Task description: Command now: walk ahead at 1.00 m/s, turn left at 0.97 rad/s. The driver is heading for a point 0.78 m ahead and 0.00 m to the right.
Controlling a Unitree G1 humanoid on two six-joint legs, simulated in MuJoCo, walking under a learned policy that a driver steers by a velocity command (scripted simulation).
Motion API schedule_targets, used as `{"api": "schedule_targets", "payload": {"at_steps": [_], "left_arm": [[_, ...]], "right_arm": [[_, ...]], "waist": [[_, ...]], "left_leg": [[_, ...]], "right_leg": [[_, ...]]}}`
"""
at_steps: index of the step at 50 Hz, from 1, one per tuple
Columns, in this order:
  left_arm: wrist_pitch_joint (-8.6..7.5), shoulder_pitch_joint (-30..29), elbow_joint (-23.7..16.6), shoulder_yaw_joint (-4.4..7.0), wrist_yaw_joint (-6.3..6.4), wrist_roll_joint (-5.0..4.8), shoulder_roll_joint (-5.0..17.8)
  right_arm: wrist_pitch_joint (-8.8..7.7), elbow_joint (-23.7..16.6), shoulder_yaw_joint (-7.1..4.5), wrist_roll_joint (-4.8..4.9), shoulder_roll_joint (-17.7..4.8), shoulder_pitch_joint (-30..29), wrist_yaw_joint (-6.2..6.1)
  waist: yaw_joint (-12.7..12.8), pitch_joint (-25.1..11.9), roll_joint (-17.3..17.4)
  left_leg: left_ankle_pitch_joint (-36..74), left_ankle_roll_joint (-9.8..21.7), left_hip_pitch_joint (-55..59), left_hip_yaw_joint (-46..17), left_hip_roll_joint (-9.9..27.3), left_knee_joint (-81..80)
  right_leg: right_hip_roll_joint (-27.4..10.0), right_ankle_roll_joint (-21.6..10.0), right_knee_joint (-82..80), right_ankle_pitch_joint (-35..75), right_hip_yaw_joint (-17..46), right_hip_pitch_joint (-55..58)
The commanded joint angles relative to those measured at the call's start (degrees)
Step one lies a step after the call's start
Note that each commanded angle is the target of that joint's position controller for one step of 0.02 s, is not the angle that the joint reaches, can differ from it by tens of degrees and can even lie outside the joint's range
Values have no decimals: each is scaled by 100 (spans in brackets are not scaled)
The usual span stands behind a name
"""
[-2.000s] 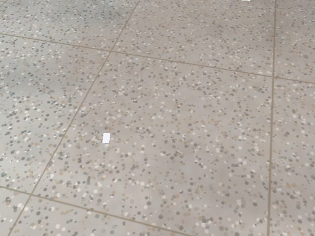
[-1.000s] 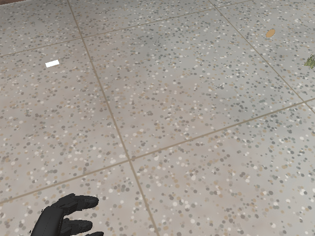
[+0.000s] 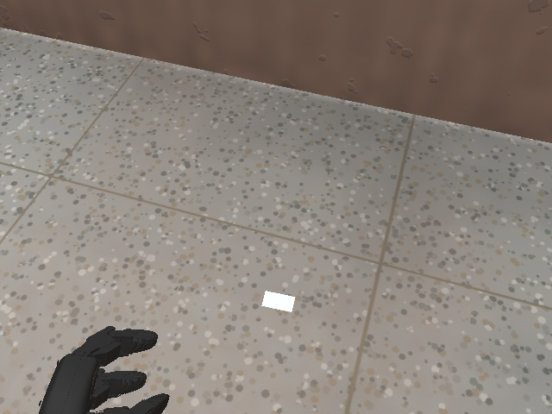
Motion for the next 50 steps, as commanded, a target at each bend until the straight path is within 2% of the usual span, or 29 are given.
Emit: {"api": "schedule_targets", "payload": {"at_steps": [1, 2, 3, 4, 6, 8, 11, 13, 14, 17, 18, 19, 20, 21, 22, 23, 24, 25, 28, 31, 36, 39, 40, 41, 42, 43, 44, 47, 50], "left_arm": [[65, 2326, 272, 757, 113, 111, 1792], [97, 1780, 179, 627, 91, 45, 1132], [114, 1664, 283, 553, 57, 25, 827], [100, 1824, 463, 521, 44, 45, 723], [-19, 2176, 874, 451, -19, -32, 478], [-148, 2233, 1040, 446, -111, -122, 449], [-238, 2152, 1147, 481, -161, -114, 660], [-241, 2096, 1206, 456, -179, -160, 674], [-261, 2268, 1284, 464, -189, -172, 805], [-194, 2594, 1525, 558, -99, -243, 1282], [-133, 2293, 1382, 729, 62, -582, 1884], [-82, 2042, 1317, 699, 136, -595, 1790], [-82, 2293, 1120, 554, 168, -340, 1247], [-133, 3510, 1197, 316, 33, -177, 507], [-189, 3516, 1381, 408, -47, -350, 1003], [-174, 2855, 1143, 441, -46, -532, 1059], [-133, 2356, 1027, 433, 40, -471, 974], [-53, 2164, 1048, 459, 123, -408, 909], [159, 2389, 1035, 461, 177, -333, 582], [201, 2098, 955, 414, 191, -258, 336], [252, 1218, 821, 446, 126, -290, 461], [223, 1117, 788, 500, 75, -218, 533], [205, 1117, 793, 531, 73, -168, 623], [192, 1057, 717, 583, 101, -109, 939], [241, 905, 680, 584, 117, -94, 945], [289, 916, 715, 508, 87, -144, 527], [321, 798, 741, 472, 44, -192, 374], [339, 593, 723, 513, -35, -232, 480], [293, 644, 837, 520, -31, -227, 403]], "right_arm": [[-98, -1004, 238, 82, -5, -278, -53], [0, -919, 170, -74, -341, -835, -40], [52, -934, 153, -156, -377, -1091, 43], [94, -989, 175, -222, -268, -1307, 143], [201, -1178, 296, -277, 107, -1405, 286], [264, -1356, 386, -283, 240, -1614, 334], [242, -1653, 455, -280, 101, -2196, 368], [156, -1685, 546, -280, 200, -2505, 438], [83, -1734, 612, -276, 334, -2704, 478], [-21, -1417, 562, -390, 134, -2178, 403], [-94, -1479, 279, 105, -275, -1620, 294], [-72, -1246, 184, 95, -528, -940, 197], [-9, -1002, 95, -6, -939, -416, 71], [16, -1183, 164, -225, -1170, -687, 1], [60, -1161, 167, -228, -772, -474, 49], [64, -1135, 172, -135, -650, -876, 73], [8, -1094, 221, 33, -403, -1354, 83], [-34, -1099, 304, 75, -132, -1592, 63], [-101, -927, 310, -81, -16, -1767, 94], [-75, -761, 263, -107, -73, -1883, 22], [46, -455, 247, -64, -92, -1613, -34], [85, -312, 281, 13, -25, -1649, -39], [70, -244, 317, 21, 83, -1477, -46], [21, -204, 355, -99, 217, -1082, -52], [-13, -26, 377, -120, 352, -382, -68], [30, 20, 382, -111, 263, -519, -113], [125, -23, 354, -86, 156, -749, -146], [412, 45, 300, -72, 38, -1066, -199], [448, 134, 294, -59, 94, -1075, -237]], "waist": [[1090, -2351, -2013], [1126, -1340, -1063], [1078, -803, -455], [1050, -532, -342], [836, -202, -609], [691, -30, -577], [573, 339, -538], [590, 565, -233], [656, 649, -273], [449, 52, -651], [-124, -665, -968], [-537, -1064, -797], [-368, -1689, 65], [456, -2972, 1586], [51, -3865, 618], [214, -2847, 332], [444, -1712, -159], [612, -1210, -296], [1034, -850, 20], [1065, -877, 280], [723, -813, 406], [847, -693, 388], [836, -675, 271], [577, -807, -206], [261, -1123, -934], [443, -1274, -1056], [464, -1187, -961], [568, -676, -459], [596, -698, -394]], "left_leg": [[396, -31, -4363, 757, 421, 3934], [1014, -64, -4527, 939, 794, 3809], [1312, -122, -4399, 1039, 997, 3504], [1376, -163, -4240, 1024, 1138, 3317], [1381, -212, -4145, 943, 1288, 3123], [1539, -242, -4373, 877, 1285, 2885], [2326, -285, -4348, 968, 1195, 1688], [2909, -284, -3416, 1665, 987, 306], [3109, -246, -2924, 1910, 923, -215], [2958, -50, -1772, 2216, 322, -949], [3278, 93, -1004, 1742, 474, -1132], [4082, 204, -164, 1502, 660, -1790], [6246, 273, 1557, 515, 1572, -1182], [9290, 1431, 3378, -1710, 3207, -681], [8874, 1882, 3360, -1849, 3332, -968], [7665, 1752, 2401, -1202, 2987, -1409], [6803, 1385, 1202, -659, 2595, -1742], [6408, 1201, 358, -370, 2373, -2015], [6546, 1056, -1284, 261, 2156, -2519], [6680, 871, -1710, 912, 1844, -2565], [5310, 603, -1446, 944, 1807, -2489], [4278, 337, -1356, 761, 1789, -1986], [3630, 83, -1387, 758, 1568, -1765], [2661, -225, -1611, 908, 1186, -1408], [1201, -505, -2007, 1134, 861, -1221], [913, -675, -1829, 1242, 939, -1154], [1099, -732, -1667, 1254, 1006, -1314], [1498, -620, -1523, 1197, 982, -1602], [1950, -594, -1318, 1137, 1045, -1578]], "right_leg": [[-2624, -1023, -1841, -4520, 5055, 5297], [-2215, -932, -1812, -4274, 3873, 4399], [-1921, -843, -1721, -3037, 2784, 3706], [-1645, -762, -1758, -2067, 2060, 3241], [-1374, -710, -1925, -1208, 1282, 2671], [-1349, -771, -2180, -550, 812, 2500], [-1170, -801, -2649, 329, -111, 2172], [-836, -683, -2793, 1974, -919, 1744], [-926, -700, -2780, 2956, -1003, 1675], [-927, -583, -1671, 5268, -1226, 2637], [-1056, -502, -630, 5896, -1046, 2937], [-904, -318, 538, 5597, -1140, 2757], [-402, -119, 2449, 1617, -1088, 1465], [324, 131, 4921, -2995, -385, -189], [262, 98, 5404, -3120, 849, -323], [-18, 97, 5078, -2806, 518, -661], [-276, 145, 4477, -2418, 195, -873], [-407, 208, 4150, -2186, 129, -739], [-511, 292, 3323, -1700, 114, 314], [-386, 274, 2083, -857, -60, 687], [-176, 137, 762, 329, -54, 999], [-27, -110, -306, 589, -124, 1447], [-101, -239, -762, 1373, -33, 1784], [-694, -443, -604, 3338, 487, 2317], [-1208, -1012, -356, 3990, 869, 2878], [-1273, -1262, -416, 3329, 1045, 2728], [-1098, -1176, -472, 2481, 1005, 2450], [-519, -726, -434, 1116, 479, 1874], [-405, -663, -305, 1483, 342, 1930]]}}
